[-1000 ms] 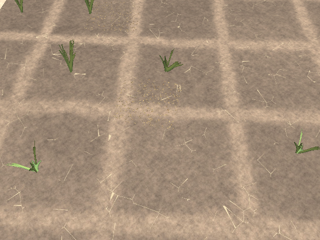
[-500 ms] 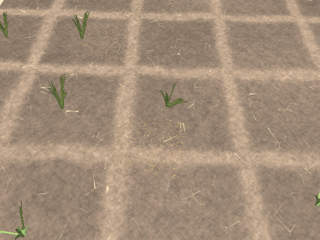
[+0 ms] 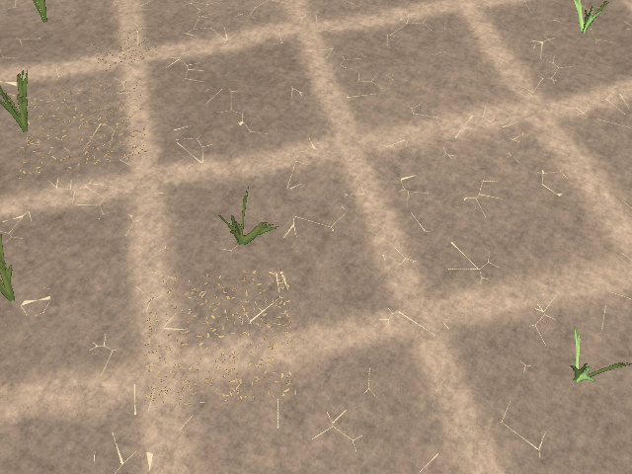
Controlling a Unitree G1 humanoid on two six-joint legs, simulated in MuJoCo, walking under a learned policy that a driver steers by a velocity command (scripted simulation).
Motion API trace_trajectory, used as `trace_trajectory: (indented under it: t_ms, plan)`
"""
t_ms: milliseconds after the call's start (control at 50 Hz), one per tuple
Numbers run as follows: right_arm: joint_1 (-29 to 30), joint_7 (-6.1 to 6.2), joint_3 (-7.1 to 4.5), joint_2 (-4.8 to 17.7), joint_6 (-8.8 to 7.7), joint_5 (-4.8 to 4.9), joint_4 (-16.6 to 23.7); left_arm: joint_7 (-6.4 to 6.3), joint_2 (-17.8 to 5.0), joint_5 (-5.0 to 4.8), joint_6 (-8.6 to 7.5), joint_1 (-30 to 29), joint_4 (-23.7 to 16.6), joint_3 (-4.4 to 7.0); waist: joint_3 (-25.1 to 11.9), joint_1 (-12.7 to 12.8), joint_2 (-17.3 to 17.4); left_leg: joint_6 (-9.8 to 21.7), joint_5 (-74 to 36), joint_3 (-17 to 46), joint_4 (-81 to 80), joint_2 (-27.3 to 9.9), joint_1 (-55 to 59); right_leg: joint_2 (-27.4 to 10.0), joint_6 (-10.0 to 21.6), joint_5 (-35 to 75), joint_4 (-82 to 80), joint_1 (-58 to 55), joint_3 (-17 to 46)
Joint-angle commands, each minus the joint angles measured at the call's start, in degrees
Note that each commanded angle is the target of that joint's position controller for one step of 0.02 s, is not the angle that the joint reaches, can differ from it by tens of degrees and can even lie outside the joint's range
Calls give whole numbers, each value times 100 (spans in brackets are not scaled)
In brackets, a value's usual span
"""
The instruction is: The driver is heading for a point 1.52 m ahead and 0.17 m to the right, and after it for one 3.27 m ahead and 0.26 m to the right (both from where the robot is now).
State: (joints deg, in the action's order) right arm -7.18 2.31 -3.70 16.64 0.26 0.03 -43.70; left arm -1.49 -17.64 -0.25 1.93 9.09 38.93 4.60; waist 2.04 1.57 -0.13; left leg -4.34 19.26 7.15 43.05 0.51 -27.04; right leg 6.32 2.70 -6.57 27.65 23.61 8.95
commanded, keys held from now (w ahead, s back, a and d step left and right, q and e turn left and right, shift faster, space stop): e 0.34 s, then no key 0.66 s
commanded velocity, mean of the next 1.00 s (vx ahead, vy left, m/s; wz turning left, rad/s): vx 0.01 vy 0.00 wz -0.33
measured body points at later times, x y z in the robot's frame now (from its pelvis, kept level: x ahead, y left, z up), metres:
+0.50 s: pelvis +0.01 +0.01 +0.00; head +0.05 +0.00 +0.45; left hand +0.26 +0.22 -0.09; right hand +0.05 -0.30 -0.11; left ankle +0.04 +0.16 -0.73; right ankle -0.02 -0.10 -0.74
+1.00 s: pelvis +0.01 +0.01 +0.00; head +0.02 +0.01 +0.45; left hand +0.22 +0.20 -0.12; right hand +0.02 -0.28 -0.11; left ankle +0.05 +0.14 -0.73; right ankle -0.02 -0.10 -0.73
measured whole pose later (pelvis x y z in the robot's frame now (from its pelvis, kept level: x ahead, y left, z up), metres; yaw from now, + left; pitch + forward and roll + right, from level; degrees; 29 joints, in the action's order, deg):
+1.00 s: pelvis +0.01 +0.01 +0.00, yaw -19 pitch -1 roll +0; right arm -11.8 0.9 -2.0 14.4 -0.6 -0.9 -48.3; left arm -0.6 -13.5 0.8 1.3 9.0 45.8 1.9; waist 1.6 -0.2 -0.9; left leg -1.5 16.6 0.1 29.4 -1.9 -11.7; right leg 1.6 0.8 -15.2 29.0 12.6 1.3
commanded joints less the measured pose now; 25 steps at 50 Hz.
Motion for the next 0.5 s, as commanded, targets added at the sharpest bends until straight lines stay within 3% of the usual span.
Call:
trace_trajectory:
  t_ms: [20, 60, 80, 100, 120, 140, 160, 200, 260, 320, 360, 420, 460, 480, 500]
  plan:
    - [-197, -52, -150, 525, -170, 33, 325, -29, -912, -17, 11, -107, -454, 246, -908, -60, -971, 75, -88, -179, -643, 157, 485, -1344, 838, -511, -795, -809, 1804]
    - [-554, -110, -192, 555, -244, 43, 217, -46, -853, -79, 70, -211, -509, 222, -871, -293, -947, 250, -740, -306, -1828, 132, 1189, -1122, 613, -387, -474, -642, 1784]
    - [-719, -100, -277, 855, -251, -28, 198, -55, -674, -80, 82, -68, -526, 169, -912, -274, -565, 485, -884, 170, -2265, -528, 1748, -825, 337, -919, 32, -218, 1507]
    - [-542, -55, -388, 1404, -183, -168, 278, -24, -375, -63, 57, 177, -624, 103, -788, 71, 1026, 1169, -1543, 1511, -2536, -1795, 2121, 53, -31, -2268, 1275, 779, 393]
    - [-434, -75, -372, 1289, -168, -345, 351, 8, -749, -20, -33, 58, -697, 215, -651, -49, 1693, 1880, -2048, 2367, -2756, -2422, 1716, 114, -280, -2908, 2641, 1264, -73]
    - [-151, -48, -282, 974, -183, -307, 517, 24, -1070, -27, -50, 174, -566, 331, -600, 5, 1131, 1864, -2138, 1929, -2641, -2258, 1628, -144, -384, -2566, 3436, 1212, 54]
    - [79, -22, -233, 770, -176, -200, 565, 18, -1050, -57, -1, 299, -418, 361, -514, 85, 812, 1587, -2165, 1296, -2497, -1871, 1617, -190, -478, -2224, 3761, 1227, -40]
    - [133, 23, -168, 630, -149, -57, 601, -2, -767, -52, 117, 407, -324, 298, -400, 12, 746, 1412, -2361, 626, -2377, -1536, 1791, -274, -688, -1785, 4293, 1416, -162]
    - [-221, 85, -191, 712, -58, -102, 550, 39, -517, -136, 120, -56, -593, 193, -356, -273, 947, 1526, -2622, 113, -2412, -1419, 2203, -452, -856, -1491, 3689, 1555, -557]
    - [-404, 91, -278, 923, 2, -91, 526, 103, -410, -110, 105, -300, -789, 126, -556, -447, 1072, 1640, -2849, -33, -2345, -1650, 2560, -693, -902, -1614, 2830, 1228, -709]
    - [-333, 42, -332, 1060, 18, -58, 544, 151, -358, -83, 104, -320, -849, 87, -618, -462, 1121, 1658, -2986, -210, -2328, -1707, 2302, -746, -817, -1719, 2234, 611, -897]
    - [-313, -65, -346, 1119, 11, 49, 491, 186, -431, -70, 130, -163, -817, 115, -636, -408, 1176, 1661, -3075, -247, -2183, -1764, 2181, -603, -621, -1638, 1338, -41, -1119]
    - [-146, -97, -315, 1073, 8, 170, 451, 211, -381, -56, 125, 202, -661, 128, -636, -148, 1072, 1454, -2944, -374, -1822, -1661, 1998, -490, -345, -705, -12, -776, -1243]
    - [-337, -114, -254, 906, -16, 197, 332, 197, -452, -38, 119, 340, -596, 149, -651, -90, 855, 1150, -2582, -542, -1561, -1512, 1663, -481, -169, 40, -765, -1432, -1137]
    - [-590, -153, -148, 589, -60, 18, 280, 138, -756, -31, 113, 468, -614, 208, -967, -192, -13, 624, -1372, -966, -783, -1135, 932, -1197, 34, 1543, -775, -2491, -188]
